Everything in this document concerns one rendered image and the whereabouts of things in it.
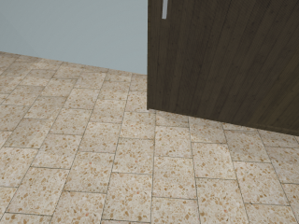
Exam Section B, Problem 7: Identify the wardrobe door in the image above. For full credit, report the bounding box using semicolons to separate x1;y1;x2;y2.
149;0;299;124
249;44;299;131

